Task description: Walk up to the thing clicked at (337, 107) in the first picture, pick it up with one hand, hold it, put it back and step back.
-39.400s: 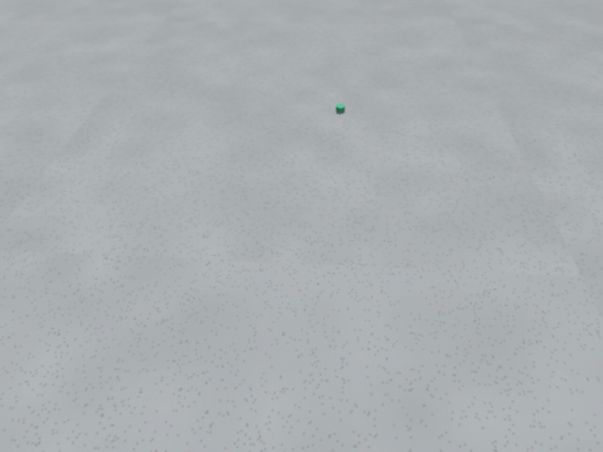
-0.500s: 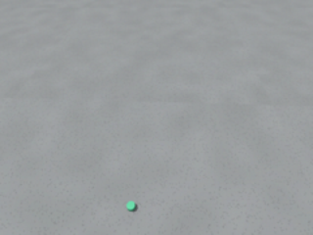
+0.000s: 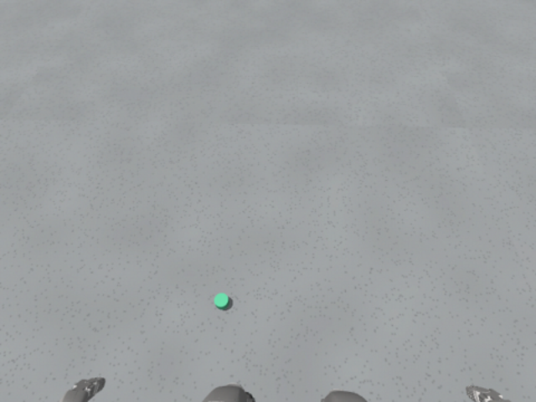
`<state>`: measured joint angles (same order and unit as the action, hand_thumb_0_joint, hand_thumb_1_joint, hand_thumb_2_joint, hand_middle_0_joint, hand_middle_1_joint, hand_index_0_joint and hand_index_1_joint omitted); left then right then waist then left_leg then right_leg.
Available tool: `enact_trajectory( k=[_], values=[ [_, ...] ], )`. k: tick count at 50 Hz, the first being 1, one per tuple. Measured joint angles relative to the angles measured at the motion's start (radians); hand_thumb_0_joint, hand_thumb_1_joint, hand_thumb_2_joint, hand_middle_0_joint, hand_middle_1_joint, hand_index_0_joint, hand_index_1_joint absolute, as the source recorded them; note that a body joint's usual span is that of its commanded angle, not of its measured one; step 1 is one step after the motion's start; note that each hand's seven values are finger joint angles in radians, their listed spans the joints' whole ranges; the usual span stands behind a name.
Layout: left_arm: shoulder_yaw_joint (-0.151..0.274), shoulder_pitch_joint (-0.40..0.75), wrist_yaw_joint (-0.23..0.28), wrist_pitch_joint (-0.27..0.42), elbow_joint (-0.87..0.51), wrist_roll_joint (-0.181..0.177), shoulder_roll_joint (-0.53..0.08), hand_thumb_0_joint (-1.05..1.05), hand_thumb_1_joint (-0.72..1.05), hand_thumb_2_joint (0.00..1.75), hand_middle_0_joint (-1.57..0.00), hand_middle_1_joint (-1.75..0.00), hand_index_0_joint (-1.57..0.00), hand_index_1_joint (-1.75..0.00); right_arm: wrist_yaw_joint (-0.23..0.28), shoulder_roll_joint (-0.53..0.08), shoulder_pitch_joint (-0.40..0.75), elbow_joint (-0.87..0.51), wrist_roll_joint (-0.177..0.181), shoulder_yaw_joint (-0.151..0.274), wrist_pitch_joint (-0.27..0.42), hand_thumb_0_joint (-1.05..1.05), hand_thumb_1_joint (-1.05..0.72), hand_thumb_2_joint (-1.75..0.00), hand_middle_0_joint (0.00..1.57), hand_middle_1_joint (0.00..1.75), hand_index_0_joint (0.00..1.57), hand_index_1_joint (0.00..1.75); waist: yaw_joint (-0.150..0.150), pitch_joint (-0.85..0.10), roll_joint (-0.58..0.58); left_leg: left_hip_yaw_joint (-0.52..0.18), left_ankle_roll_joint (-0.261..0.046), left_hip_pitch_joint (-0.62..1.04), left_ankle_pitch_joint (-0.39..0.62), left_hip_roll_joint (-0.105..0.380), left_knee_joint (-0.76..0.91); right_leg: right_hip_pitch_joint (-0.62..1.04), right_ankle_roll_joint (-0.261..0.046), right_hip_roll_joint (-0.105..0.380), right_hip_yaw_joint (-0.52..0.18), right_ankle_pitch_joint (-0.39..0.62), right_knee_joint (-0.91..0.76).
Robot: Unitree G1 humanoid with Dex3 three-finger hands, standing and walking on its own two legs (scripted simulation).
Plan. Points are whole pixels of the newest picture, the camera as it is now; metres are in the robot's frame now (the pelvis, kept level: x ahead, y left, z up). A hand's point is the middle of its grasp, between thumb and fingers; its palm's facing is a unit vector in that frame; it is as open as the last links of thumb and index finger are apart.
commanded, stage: step back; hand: left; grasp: from above
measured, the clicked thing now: (221, 301) +0.49 +0.23 -0.74
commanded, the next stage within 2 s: none
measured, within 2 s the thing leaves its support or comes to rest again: neither
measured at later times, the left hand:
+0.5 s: hand out of the picture -0.02 +0.27 -0.14, palm faces +0.05 -0.91 -0.42, open 7.4 cm
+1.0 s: hand out of the picture -0.19 +0.27 -0.14, palm faces -0.06 -0.91 -0.41, open 7.4 cm
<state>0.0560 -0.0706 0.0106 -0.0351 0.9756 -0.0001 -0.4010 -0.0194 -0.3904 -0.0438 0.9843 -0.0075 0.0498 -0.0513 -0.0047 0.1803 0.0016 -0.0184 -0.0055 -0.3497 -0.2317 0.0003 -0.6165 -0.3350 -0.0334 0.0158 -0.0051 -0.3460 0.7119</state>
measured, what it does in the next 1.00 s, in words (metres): walks backwards: right foot, then left foot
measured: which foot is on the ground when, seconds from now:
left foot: down 0.00-0.10, up 0.12-0.50, down 0.52-0.92, up 0.94-1.00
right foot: up 0.00-0.08, down 0.10-0.52, up 0.54-0.88, down 0.90-1.00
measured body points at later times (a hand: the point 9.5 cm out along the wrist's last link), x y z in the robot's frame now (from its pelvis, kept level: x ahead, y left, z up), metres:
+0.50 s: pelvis -0.12 +0.00 +0.00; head -0.04 +0.00 +0.44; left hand -0.02 +0.32 -0.11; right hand -0.01 -0.31 -0.14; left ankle -0.15 +0.12 -0.72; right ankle -0.03 -0.12 -0.72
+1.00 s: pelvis -0.27 +0.01 +0.00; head -0.22 -0.02 +0.44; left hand -0.19 +0.32 -0.11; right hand -0.15 -0.30 -0.13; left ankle -0.20 +0.13 -0.68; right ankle -0.27 -0.11 -0.72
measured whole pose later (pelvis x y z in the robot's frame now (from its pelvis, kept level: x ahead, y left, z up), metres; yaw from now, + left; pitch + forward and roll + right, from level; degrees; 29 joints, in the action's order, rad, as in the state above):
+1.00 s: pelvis -0.27 +0.01 +0.00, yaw -4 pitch -3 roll +0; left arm 0.06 -0.22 0.00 -0.02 0.85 0.03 -0.35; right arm 0.00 -0.39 -0.07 0.85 -0.01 0.05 -0.08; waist 0.03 0.18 -0.05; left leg -0.08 0.00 -0.49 -0.47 -0.05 -0.98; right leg -0.27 -0.02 -0.03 -0.06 -0.35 0.68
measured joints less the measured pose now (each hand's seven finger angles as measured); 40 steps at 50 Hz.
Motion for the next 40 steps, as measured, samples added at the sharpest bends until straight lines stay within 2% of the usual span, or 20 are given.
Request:
enact_trajectory(
  k=[3, 5, 6, 7, 9, 12, 15, 19, 22, 24, 25, 26, 27, 29, 30, 32, 33, 36, 40],
  values=[
    [0.009, -0.013, -0.003, -0.005, -0.019, 0.002, -0.001, 0.0, 0.9, 0.9, -0.2, -0.3, -0.2, -0.3, 0.003, -0.004, -0.003, -0.034, -0.013, 0.003, -0.007, 0.01, -0.91, -0.9, 0.2, 0.3, 0.2, 0.3, 0.005, -0.004, -0.017, -0.009, 0.001, -0.042, -0.002, 0.015, -0.042, -0.021, -0.016, -0.041, -0.014, -0.121, 0.139],
    [0.011, -0.037, -0.004, 0.003, -0.03, 0.005, 0.006, 0.0, 0.9, 0.9, -0.2, -0.3, -0.2, -0.3, 0.005, -0.01, -0.005, -0.053, -0.012, 0.003, -0.014, 0.01, -0.91, -0.9, 0.2, 0.3, 0.2, 0.3, 0.018, -0.019, -0.03, -0.007, 0.008, -0.079, -0.009, 0.025, -0.08, 0.027, -0.018, -0.044, -0.01, -0.068, 0.045],
    [0.014, -0.05, -0.001, 0.01, -0.033, 0.013, 0.015, 0.0, 0.9, 0.9, -0.2, -0.3, -0.2, -0.3, 0.008, -0.016, 0.003, -0.059, -0.007, 0.003, -0.019, 0.01, -0.91, -0.9, 0.2, 0.3, 0.2, 0.3, 0.023, -0.019, -0.043, -0.022, 0.0, -0.103, -0.022, 0.025, -0.119, 0.032, -0.004, -0.05, -0.011, -0.055, 0.019],
    [0.013, -0.059, 0.0, 0.013, -0.034, 0.02, 0.027, 0.0, 0.9, 0.9, -0.2, -0.3, -0.2, -0.3, 0.014, -0.021, 0.013, -0.064, -0.004, 0.004, -0.023, 0.01, -0.91, -0.9, 0.2, 0.3, 0.2, 0.3, 0.018, -0.006, -0.061, -0.063, -0.004, -0.122, -0.096, 0.008, -0.179, 0.028, -0.001, -0.057, -0.003, -0.054, 0.03],
    [0.003, -0.075, -0.003, 0.012, -0.039, 0.028, 0.045, 0.0, 0.9, 0.9, -0.2, -0.3, -0.2, -0.3, 0.027, -0.019, 0.015, -0.07, 0.0, 0.006, -0.027, 0.01, -0.91, -0.9, 0.2, 0.3, 0.2, 0.3, 0.02, 0.006, -0.063, -0.122, -0.01, -0.16, -0.242, -0.064, -0.344, 0.016, -0.004, -0.046, -0.007, -0.044, 0.038],
    [-0.004, -0.087, 0.001, 0.006, -0.045, 0.033, 0.069, 0.0, 0.9, 0.9, -0.2, -0.3, -0.21, -0.3, 0.029, -0.017, -0.01, -0.067, 0.011, 0.004, -0.02, 0.01, -0.91, -0.9, 0.2, 0.3, 0.2, 0.3, 0.025, 0.006, -0.06, -0.151, 0.002, -0.178, -0.248, -0.132, -0.538, 0.02, -0.003, -0.027, -0.01, 0.005, -0.02],
    [-0.004, -0.084, 0.007, 0.007, -0.076, 0.032, 0.079, 0.0, 0.9, 0.9, -0.2, -0.3, -0.21, -0.3, 0.031, -0.02, -0.053, -0.059, 0.009, -0.005, -0.015, 0.01, -0.91, -0.9, 0.2, 0.3, 0.2, 0.3, 0.029, 0.001, -0.055, -0.143, 0.02, -0.147, -0.244, -0.145, -0.587, 0.012, -0.001, -0.007, -0.001, 0.048, -0.067],
    [-0.003, -0.069, 0.018, 0.019, -0.133, 0.029, 0.08, 0.0, 0.9, 0.9, -0.2, -0.3, -0.21, -0.3, 0.034, -0.027, -0.085, -0.046, 0.0, -0.01, -0.026, 0.01, -0.91, -0.9, 0.2, 0.3, 0.2, 0.3, 0.029, 0.013, -0.052, -0.115, 0.033, -0.062, -0.279, -0.111, -0.461, -0.013, 0.007, 0.014, 0.02, 0.086, -0.088],
    [-0.001, -0.057, 0.021, 0.018, -0.166, 0.025, 0.067, 0.0, 0.9, 0.9, -0.2, -0.3, -0.21, -0.3, 0.032, -0.027, -0.087, -0.048, -0.005, -0.007, -0.026, 0.01, -0.91, -0.9, 0.2, 0.3, 0.2, 0.3, 0.023, 0.029, -0.04, -0.079, 0.026, 0.001, -0.287, -0.074, -0.314, -0.041, 0.019, 0.032, 0.032, 0.108, -0.08],
    [0.0, -0.051, 0.02, 0.011, -0.177, 0.022, 0.052, 0.0, 0.9, 0.9, -0.2, -0.3, -0.21, -0.3, 0.026, -0.024, -0.086, -0.054, -0.01, -0.003, -0.019, 0.01, -0.91, -0.9, 0.2, 0.3, 0.2, 0.3, 0.014, 0.032, -0.027, -0.05, 0.009, 0.051, -0.251, -0.049, -0.18, -0.064, 0.032, 0.043, 0.039, 0.119, -0.065],
    [-0.001, -0.049, 0.019, 0.005, -0.18, 0.019, 0.042, 0.0, 0.9, 0.9, -0.2, -0.3, -0.21, -0.3, 0.021, -0.023, -0.087, -0.058, -0.013, -0.001, -0.013, 0.01, -0.91, -0.9, 0.2, 0.3, 0.2, 0.3, 0.008, 0.03, -0.02, -0.034, -0.001, 0.084, -0.195, -0.039, -0.094, -0.079, 0.04, 0.05, 0.04, 0.121, -0.05],
    [-0.001, -0.046, 0.018, -0.001, -0.18, 0.016, 0.03, 0.0, 0.9, 0.9, -0.2, -0.3, -0.21, -0.3, 0.019, -0.018, -0.087, -0.06, -0.019, 0.003, -0.008, 0.01, -0.91, -0.9, 0.2, 0.3, 0.2, 0.3, 0.004, 0.031, -0.004, -0.023, -0.007, 0.103, -0.15, -0.042, -0.039, -0.094, 0.048, 0.061, 0.035, 0.12, -0.03],
    [0.002, -0.04, 0.018, -0.007, -0.175, 0.013, 0.019, 0.0, 0.9, 0.9, -0.2, -0.3, -0.21, -0.3, 0.015, -0.006, -0.083, -0.061, -0.027, 0.006, -0.005, 0.01, -0.91, -0.9, 0.2, 0.3, 0.2, 0.3, 0.009, 0.04, 0.021, -0.008, -0.011, 0.105, -0.141, -0.055, -0.04, -0.105, 0.042, 0.061, 0.006, 0.099, -0.008],
    [0.01, -0.039, 0.026, -0.019, -0.153, 0.013, 0.012, 0.0, 0.9, 0.9, -0.2, -0.3, -0.21, -0.3, 0.003, 0.005, -0.085, -0.068, -0.032, 0.002, -0.004, 0.01, -0.91, -0.9, 0.2, 0.3, 0.2, 0.3, 0.003, 0.034, 0.022, -0.006, -0.021, 0.091, -0.138, -0.043, -0.057, -0.137, 0.032, -0.014, -0.071, -0.106, 0.137],
    [0.013, -0.042, 0.03, -0.023, -0.142, 0.013, 0.01, 0.0, 0.9, 0.9, -0.2, -0.3, -0.21, -0.3, 0.002, 0.011, -0.086, -0.069, -0.033, -0.001, -0.004, 0.01, -0.91, -0.9, 0.2, 0.3, 0.2, 0.3, -0.003, 0.027, 0.02, -0.009, -0.024, 0.088, -0.127, -0.033, -0.05, -0.154, 0.028, -0.055, -0.1, -0.16, 0.238],
    [0.02, -0.053, 0.032, -0.024, -0.13, 0.005, 0.003, 0.0, 0.9, 0.9, -0.2, -0.3, -0.21, -0.3, 0.007, 0.025, -0.087, -0.071, -0.035, -0.009, -0.005, 0.01, -0.91, -0.9, 0.2, 0.3, 0.2, 0.3, -0.003, 0.008, 0.024, -0.004, -0.025, 0.088, -0.095, -0.021, -0.014, -0.174, 0.022, -0.112, -0.13, -0.18, 0.405],
    [0.022, -0.06, 0.031, -0.021, -0.13, 0.002, 0.002, 0.0, 0.9, 0.9, -0.2, -0.3, -0.21, -0.3, 0.01, 0.028, -0.087, -0.076, -0.034, -0.012, -0.004, 0.01, -0.91, -0.9, 0.2, 0.3, 0.2, 0.3, 0.0, 0.001, 0.024, 0.0, -0.027, 0.085, -0.079, -0.015, 0.002, -0.174, 0.022, -0.125, -0.131, -0.174, 0.456],
    [0.025, -0.084, 0.025, -0.009, -0.136, 0.004, 0.002, 0.0, 0.9, 0.9, -0.2, -0.3, -0.21, -0.3, 0.019, 0.032, -0.073, -0.095, -0.03, -0.013, 0.001, 0.01, -0.91, -0.9, 0.2, 0.3, 0.2, 0.3, 0.012, -0.003, 0.02, 0.019, -0.033, 0.071, -0.044, -0.001, 0.025, -0.132, 0.041, -0.126, -0.123, -0.17, 0.487],
    [0.021, -0.107, 0.017, -0.007, -0.136, 0.008, 0.007, 0.0, 0.9, 0.9, -0.2, -0.3, -0.21, -0.3, 0.023, 0.03, -0.044, -0.137, -0.024, -0.012, 0.012, 0.01, -0.91, -0.9, 0.2, 0.3, 0.2, 0.3, 0.018, 0.009, 0.006, 0.05, -0.034, 0.031, -0.017, 0.019, 0.009, -0.039, 0.061, -0.088, -0.1, -0.179, 0.338]
  ],
)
